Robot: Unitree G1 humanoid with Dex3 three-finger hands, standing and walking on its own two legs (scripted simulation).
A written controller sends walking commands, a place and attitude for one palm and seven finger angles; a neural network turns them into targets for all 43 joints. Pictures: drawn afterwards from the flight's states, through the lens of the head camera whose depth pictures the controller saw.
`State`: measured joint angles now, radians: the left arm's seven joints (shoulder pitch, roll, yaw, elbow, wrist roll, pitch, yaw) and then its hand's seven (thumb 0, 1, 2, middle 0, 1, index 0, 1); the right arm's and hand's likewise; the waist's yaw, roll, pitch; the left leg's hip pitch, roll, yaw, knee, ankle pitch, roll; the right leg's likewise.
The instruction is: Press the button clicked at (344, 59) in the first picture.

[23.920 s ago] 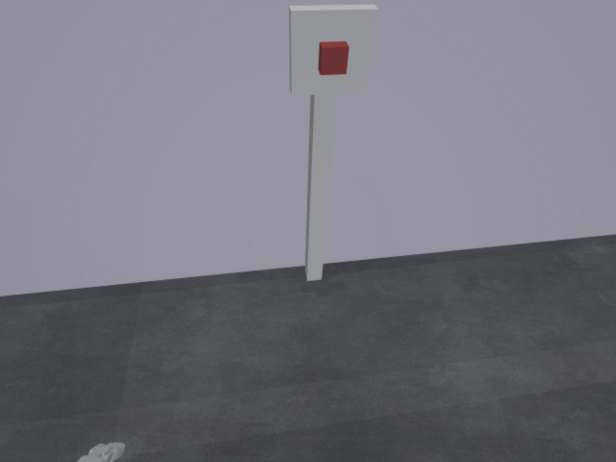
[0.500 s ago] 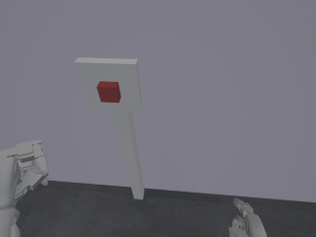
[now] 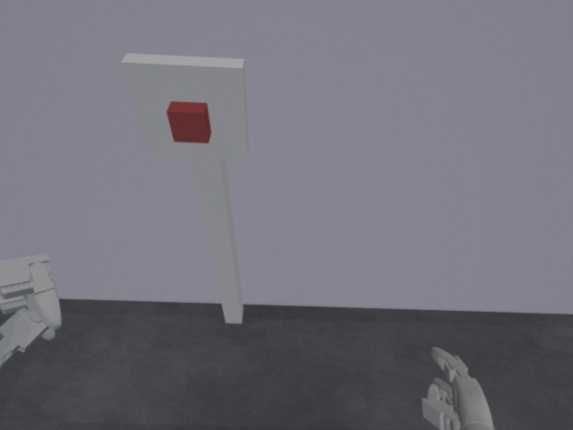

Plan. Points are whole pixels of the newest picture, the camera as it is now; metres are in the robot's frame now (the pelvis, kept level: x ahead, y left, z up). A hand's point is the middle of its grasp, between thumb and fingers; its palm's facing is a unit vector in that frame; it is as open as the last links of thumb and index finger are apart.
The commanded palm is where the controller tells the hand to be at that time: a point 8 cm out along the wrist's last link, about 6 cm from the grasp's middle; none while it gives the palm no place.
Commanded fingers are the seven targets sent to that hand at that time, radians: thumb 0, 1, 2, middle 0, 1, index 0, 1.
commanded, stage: step back with the hand held close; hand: left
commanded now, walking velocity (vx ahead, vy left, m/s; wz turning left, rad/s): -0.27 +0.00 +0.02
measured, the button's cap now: (190, 121) +0.54 +0.20 +0.14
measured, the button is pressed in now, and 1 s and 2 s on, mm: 0 0 0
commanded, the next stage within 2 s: stop stepping back and stand still in 0.60 s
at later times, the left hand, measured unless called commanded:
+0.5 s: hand out of the picture +0.10 +0.28 +0.18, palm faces +0.43 -0.80 -0.41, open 3.1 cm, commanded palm +0.03 +0.30 +0.18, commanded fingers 0.00 0.90 0.90 -1.30 -1.50 -1.30 -1.50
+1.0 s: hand out of the picture -0.04 +0.26 +0.17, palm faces +0.30 -0.85 -0.43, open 3.1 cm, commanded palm -0.09 +0.30 +0.18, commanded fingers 0.00 0.90 0.90 -1.30 -1.50 -1.30 -1.50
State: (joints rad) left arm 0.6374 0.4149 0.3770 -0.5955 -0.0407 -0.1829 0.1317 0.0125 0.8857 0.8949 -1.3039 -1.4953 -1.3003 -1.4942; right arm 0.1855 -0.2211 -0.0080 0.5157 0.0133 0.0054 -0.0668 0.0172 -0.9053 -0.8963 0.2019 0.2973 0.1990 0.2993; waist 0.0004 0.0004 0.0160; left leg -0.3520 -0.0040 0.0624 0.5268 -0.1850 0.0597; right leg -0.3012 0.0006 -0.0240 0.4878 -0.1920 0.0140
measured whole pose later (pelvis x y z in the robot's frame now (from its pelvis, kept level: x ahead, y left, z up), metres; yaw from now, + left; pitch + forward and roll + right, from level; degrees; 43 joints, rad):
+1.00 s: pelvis -0.24 +0.03 -0.01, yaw -3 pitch -2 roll +0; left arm 0.64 0.43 0.39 -0.62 -0.04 -0.15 0.12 0.01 0.89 0.90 -1.31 -1.50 -1.30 -1.49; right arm 0.25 -0.19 -0.01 0.61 0.00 -0.06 -0.05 0.02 -0.90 -0.90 0.20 0.30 0.20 0.30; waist -0.03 -0.06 -0.04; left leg -0.63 -0.07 0.02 0.99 -0.31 -0.03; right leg -0.28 0.02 -0.05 0.60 -0.33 -0.06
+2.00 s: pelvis -0.27 +0.04 +0.00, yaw -1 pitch +0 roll -1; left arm 0.65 0.36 0.36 -0.57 -0.03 -0.24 0.14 0.01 0.89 0.90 -1.31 -1.50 -1.30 -1.49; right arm 0.19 -0.18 0.00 0.60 0.01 -0.10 -0.04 0.02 -0.90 -0.90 0.20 0.30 0.20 0.30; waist -0.01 0.02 0.01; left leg -0.32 0.04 0.02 0.58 -0.27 0.00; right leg -0.21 0.02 -0.07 0.52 -0.32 -0.03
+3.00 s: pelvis -0.30 +0.07 +0.00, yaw -1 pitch +0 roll -2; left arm 0.55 0.38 0.28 -0.38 0.01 -0.21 0.10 0.01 0.89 0.90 -1.30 -1.49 -1.30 -1.49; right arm 0.21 -0.23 0.00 0.67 0.00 -0.13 -0.03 0.02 -0.90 -0.90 0.20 0.30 0.20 0.30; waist 0.01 0.03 0.00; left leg -0.32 0.02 0.02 0.49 -0.17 0.02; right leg -0.22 -0.01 -0.07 0.43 -0.22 0.01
